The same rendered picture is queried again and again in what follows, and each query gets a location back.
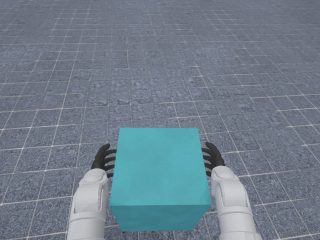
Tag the robot right hand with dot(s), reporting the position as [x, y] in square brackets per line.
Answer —
[215, 157]

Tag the robot left hand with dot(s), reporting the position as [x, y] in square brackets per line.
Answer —
[100, 160]

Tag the left robot forearm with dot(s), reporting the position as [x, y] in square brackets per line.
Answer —
[89, 206]

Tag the right robot forearm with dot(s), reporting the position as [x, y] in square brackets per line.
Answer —
[233, 206]

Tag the carton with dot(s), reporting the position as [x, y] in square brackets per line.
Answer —
[159, 180]

